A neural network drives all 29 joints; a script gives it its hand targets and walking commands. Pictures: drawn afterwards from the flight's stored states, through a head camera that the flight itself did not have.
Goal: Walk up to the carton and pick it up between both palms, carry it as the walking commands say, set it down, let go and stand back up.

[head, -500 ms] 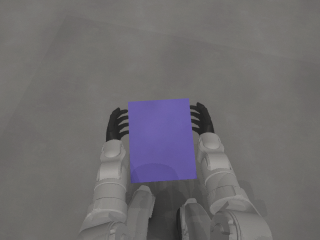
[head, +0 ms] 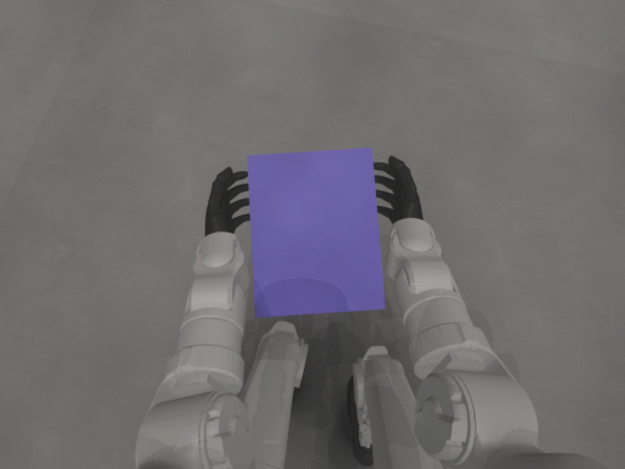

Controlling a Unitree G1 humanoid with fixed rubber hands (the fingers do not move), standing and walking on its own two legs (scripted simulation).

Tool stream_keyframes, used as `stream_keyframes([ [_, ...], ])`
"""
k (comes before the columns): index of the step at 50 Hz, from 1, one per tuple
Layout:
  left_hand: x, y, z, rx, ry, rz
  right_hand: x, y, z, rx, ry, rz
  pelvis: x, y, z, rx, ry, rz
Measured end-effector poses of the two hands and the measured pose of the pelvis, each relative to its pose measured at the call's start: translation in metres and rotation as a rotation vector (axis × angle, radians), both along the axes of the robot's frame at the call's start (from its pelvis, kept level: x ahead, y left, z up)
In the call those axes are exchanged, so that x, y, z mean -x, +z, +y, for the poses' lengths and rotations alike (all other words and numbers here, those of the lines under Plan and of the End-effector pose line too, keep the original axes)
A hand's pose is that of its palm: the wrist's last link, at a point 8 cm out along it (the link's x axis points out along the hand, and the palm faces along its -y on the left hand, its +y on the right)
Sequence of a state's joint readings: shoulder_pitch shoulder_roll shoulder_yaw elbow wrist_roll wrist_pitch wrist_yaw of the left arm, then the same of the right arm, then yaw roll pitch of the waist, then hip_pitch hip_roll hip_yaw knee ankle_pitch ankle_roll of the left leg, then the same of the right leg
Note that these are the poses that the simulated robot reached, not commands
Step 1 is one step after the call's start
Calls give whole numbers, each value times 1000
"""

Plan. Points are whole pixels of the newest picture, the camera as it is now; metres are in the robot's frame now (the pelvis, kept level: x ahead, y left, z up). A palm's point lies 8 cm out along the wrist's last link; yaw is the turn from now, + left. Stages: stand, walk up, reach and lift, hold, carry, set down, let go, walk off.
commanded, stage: set down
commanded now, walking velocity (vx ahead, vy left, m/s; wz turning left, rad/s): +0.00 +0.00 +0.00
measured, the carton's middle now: (314, 240) +0.40 +0.06 -0.16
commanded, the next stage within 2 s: none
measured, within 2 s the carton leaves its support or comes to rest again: neither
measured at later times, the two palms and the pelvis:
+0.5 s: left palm (232, 228) +0.40 +0.19 -0.17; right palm (386, 216) +0.45 -0.05 -0.16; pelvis -0.03 -0.01 -0.08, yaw -1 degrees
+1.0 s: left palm (241, 224) +0.44 +0.19 -0.25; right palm (375, 217) +0.48 -0.04 -0.25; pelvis -0.04 +0.00 -0.14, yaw -3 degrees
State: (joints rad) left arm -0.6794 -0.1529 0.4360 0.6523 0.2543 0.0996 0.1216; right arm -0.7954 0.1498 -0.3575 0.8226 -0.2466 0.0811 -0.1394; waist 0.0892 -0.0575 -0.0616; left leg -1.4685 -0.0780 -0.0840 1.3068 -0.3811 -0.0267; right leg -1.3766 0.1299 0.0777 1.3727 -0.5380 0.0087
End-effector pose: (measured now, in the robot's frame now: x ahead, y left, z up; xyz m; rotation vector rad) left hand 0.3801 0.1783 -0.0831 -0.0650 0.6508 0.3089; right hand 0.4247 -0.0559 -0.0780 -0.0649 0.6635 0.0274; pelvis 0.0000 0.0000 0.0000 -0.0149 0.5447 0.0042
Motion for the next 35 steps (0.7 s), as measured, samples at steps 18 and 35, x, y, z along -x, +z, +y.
stream_keyframes([
  [18,-16,-59,6,18,18,1,-19,-58,7,-5,4,3,27,-62,-7,-1,-16,37],
  [35,-38,-118,10,26,-6,25,-37,-117,10,7,-11,24,35,-107,-2,14,-23,93],
])
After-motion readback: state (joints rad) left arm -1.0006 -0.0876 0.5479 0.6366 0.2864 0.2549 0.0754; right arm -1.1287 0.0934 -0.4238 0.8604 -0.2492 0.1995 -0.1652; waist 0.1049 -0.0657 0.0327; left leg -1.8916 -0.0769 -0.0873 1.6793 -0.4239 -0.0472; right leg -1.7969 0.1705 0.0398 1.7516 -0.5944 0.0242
